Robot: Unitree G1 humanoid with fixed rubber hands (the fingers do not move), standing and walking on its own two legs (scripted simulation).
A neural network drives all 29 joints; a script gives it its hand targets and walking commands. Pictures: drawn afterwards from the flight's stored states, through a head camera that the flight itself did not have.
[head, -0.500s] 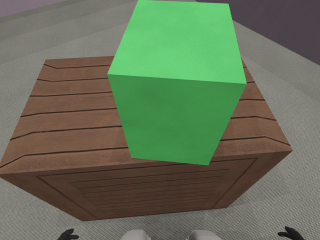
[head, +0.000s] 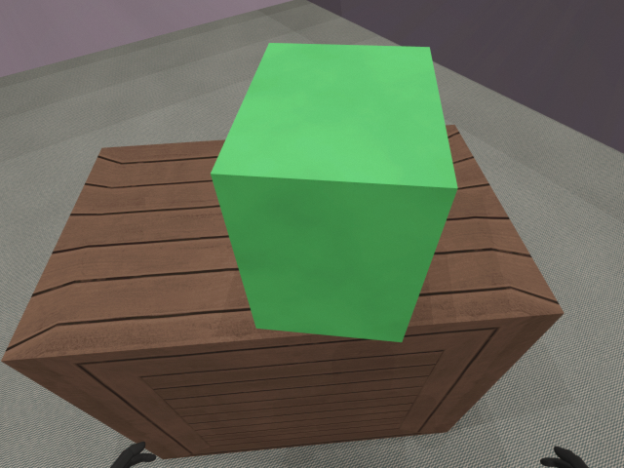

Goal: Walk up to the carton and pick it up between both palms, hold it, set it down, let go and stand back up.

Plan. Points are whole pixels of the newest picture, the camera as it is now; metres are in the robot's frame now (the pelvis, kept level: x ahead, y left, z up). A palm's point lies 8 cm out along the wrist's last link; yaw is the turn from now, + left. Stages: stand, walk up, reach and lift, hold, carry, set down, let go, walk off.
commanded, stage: walk up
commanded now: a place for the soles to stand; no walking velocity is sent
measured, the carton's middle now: (337, 196) +0.44 +0.00 +0.10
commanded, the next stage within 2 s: reach and lift in 1.32 s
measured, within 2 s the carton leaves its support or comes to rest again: neither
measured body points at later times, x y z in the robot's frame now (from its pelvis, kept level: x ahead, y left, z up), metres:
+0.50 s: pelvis +0.00 +0.01 +0.00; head +0.00 +0.03 +0.45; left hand +0.10 +0.31 -0.12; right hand +0.09 -0.30 -0.09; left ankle +0.01 +0.13 -0.73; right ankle +0.01 -0.10 -0.73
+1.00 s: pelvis -0.01 +0.01 +0.00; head +0.00 +0.03 +0.45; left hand +0.09 +0.31 -0.12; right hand +0.09 -0.30 -0.09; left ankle +0.01 +0.13 -0.73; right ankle +0.01 -0.10 -0.73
